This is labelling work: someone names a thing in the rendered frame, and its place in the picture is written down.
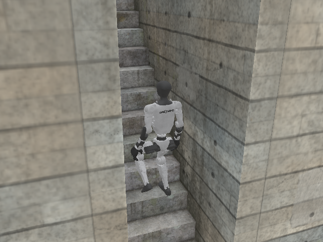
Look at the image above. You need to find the right robot upper arm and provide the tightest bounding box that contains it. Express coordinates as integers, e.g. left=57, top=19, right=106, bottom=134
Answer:
left=172, top=101, right=184, bottom=128

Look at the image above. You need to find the left robot upper arm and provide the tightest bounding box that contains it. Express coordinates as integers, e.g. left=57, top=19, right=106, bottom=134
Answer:
left=144, top=103, right=155, bottom=134

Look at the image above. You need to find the left robot forearm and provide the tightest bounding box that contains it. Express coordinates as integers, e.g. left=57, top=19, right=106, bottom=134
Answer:
left=135, top=127, right=148, bottom=150

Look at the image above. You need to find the robot right shin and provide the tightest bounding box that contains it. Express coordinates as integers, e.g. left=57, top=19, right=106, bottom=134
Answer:
left=157, top=157, right=169, bottom=189

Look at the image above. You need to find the robot left thigh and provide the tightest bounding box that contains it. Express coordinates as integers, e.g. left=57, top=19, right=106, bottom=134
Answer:
left=138, top=141, right=157, bottom=161

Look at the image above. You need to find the right robot forearm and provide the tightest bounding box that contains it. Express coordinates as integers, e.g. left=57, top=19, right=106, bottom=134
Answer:
left=174, top=126, right=184, bottom=140

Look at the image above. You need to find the robot right hand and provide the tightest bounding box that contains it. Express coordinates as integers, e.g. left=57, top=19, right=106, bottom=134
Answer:
left=171, top=138, right=180, bottom=151

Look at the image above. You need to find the robot left hand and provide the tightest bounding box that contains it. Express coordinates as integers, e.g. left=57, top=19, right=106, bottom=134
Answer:
left=131, top=147, right=143, bottom=161

